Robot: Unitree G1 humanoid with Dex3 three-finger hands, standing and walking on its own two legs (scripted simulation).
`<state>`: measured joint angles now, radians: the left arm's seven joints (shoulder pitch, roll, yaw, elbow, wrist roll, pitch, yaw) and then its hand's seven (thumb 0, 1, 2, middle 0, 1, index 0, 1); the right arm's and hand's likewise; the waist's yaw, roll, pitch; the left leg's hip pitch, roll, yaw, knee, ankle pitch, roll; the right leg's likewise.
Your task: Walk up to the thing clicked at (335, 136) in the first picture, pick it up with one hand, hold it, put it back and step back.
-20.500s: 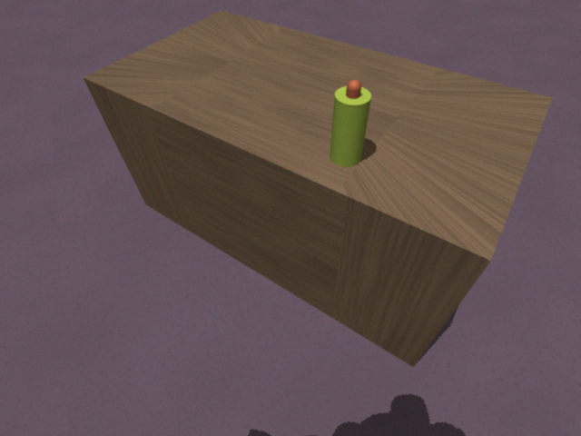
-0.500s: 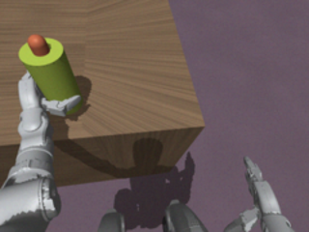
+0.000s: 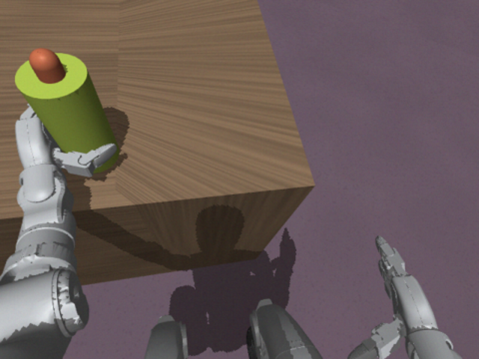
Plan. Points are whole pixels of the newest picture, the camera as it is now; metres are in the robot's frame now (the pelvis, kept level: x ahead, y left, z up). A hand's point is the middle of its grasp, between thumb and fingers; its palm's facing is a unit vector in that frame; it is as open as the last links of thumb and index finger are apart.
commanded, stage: loosen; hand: left
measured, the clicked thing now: (73, 113) +0.49 +0.20 +0.08
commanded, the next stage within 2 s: open in 0.16 s
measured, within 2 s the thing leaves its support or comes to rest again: neither
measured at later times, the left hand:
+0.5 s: hand (77, 132) +0.49 +0.21 +0.03, palm faces +0.20 -0.98 -0.01, open 13.7 cm
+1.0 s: hand (18, 97) +0.50 +0.25 +0.11, palm faces +0.26 -0.97 -0.02, open 17.6 cm
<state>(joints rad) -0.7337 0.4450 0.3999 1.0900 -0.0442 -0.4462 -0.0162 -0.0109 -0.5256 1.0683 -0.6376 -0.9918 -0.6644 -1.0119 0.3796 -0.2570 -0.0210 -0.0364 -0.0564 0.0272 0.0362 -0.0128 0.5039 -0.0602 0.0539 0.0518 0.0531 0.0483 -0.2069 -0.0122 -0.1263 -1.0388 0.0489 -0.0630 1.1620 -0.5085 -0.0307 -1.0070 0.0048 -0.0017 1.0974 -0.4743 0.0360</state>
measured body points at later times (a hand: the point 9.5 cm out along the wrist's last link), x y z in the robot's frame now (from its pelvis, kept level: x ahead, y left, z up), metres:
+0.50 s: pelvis -0.01 +0.00 -0.01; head +0.12 +0.04 +0.42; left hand +0.47 +0.26 +0.04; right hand +0.16 -0.26 +0.00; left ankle +0.02 +0.13 -0.65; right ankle +0.02 -0.15 -0.65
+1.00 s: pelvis +0.00 +0.00 +0.01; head +0.10 +0.04 +0.45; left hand +0.48 +0.31 +0.11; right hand +0.16 -0.26 +0.02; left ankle +0.02 +0.13 -0.65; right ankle +0.02 -0.15 -0.65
